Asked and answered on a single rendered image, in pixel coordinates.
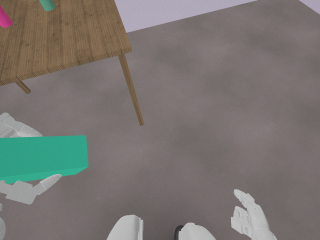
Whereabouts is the sponge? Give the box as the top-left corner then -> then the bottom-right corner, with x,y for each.
0,135 -> 89,184

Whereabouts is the robot right forearm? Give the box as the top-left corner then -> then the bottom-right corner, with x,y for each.
251,228 -> 277,240

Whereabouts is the robot right hand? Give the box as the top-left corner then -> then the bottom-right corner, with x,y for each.
231,189 -> 270,239

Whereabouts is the robot left thigh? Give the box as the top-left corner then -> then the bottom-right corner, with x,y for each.
107,215 -> 144,240

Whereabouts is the robot right foot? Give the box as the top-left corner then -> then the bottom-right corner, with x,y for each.
174,225 -> 184,240

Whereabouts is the table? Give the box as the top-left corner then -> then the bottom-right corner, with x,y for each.
0,0 -> 144,126

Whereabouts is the robot left hand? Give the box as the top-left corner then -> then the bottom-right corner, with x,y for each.
0,112 -> 62,205

